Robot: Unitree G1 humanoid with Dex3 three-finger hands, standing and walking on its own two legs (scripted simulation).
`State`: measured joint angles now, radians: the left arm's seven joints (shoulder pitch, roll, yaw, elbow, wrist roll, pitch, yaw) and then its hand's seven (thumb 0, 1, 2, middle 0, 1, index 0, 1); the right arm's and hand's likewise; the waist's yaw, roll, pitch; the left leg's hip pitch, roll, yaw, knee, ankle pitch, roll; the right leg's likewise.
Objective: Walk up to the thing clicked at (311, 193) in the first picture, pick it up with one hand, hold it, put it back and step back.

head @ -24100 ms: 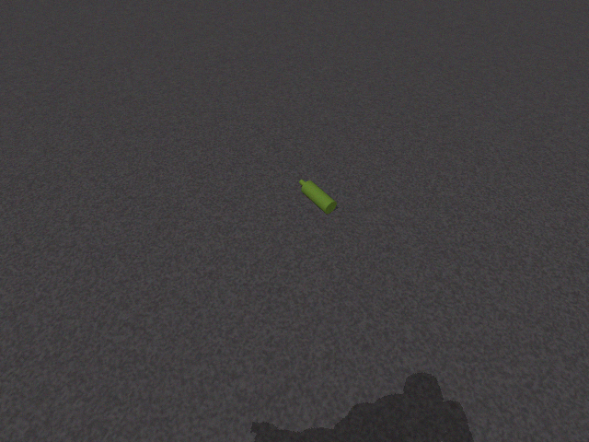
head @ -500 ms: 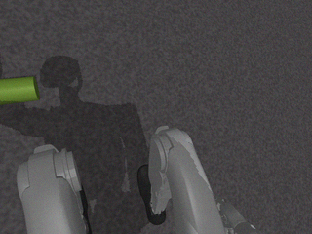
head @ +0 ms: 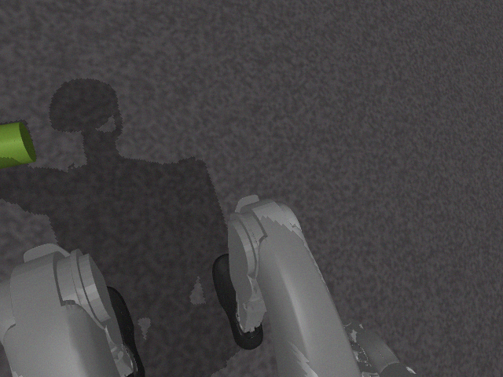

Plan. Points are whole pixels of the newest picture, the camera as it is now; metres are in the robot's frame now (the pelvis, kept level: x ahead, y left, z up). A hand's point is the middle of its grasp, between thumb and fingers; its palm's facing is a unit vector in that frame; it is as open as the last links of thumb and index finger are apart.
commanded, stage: close in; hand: left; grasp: from above
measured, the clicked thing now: out of the picture +0.48 +0.37 -0.28
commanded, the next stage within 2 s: rest palm in 0.24 s
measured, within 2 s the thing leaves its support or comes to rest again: neither
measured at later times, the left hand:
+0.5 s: hand out of the picture +0.46 +0.35 -0.19, palm faces -0.45 -0.08 -0.89, open 14.3 cm
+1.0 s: hand out of the picture +0.47 +0.34 -0.24, palm faces -0.46 -0.10 -0.88, open 14.3 cm
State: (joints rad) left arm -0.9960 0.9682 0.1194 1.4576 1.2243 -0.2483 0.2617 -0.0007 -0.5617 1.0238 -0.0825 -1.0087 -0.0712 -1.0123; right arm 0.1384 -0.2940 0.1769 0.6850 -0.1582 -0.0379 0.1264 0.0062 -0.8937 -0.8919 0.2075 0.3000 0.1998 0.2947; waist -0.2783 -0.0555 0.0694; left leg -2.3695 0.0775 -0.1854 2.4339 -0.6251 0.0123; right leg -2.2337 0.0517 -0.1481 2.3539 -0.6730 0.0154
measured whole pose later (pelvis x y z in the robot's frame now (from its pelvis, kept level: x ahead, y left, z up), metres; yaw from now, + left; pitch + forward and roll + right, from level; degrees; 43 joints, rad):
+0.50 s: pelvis +0.00 +0.00 -0.01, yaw -1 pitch +30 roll -11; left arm -1.04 0.97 0.09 1.58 1.35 -0.31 0.43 0.00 -0.53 1.01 -0.08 -0.99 -0.07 -0.99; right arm 0.09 -0.28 0.20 0.67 -0.19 -0.06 0.15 0.00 -0.89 -0.90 0.21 0.30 0.20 0.29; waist -0.30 -0.09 0.05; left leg -2.38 0.07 -0.21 2.47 -0.63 0.02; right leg -2.22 0.05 -0.16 2.37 -0.68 0.02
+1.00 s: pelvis +0.01 +0.01 -0.01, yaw -4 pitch +28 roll -13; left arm -1.00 1.06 0.15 1.61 1.31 -0.29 0.49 0.00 -0.54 1.00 -0.08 -0.97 -0.06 -0.98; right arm 0.10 -0.31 0.27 0.65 -0.24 -0.14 0.17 0.01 -0.90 -0.90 0.21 0.30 0.20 0.29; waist -0.35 -0.13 0.13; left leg -2.37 0.08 -0.25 2.52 -0.69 0.01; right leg -2.22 0.08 -0.20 2.39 -0.71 0.03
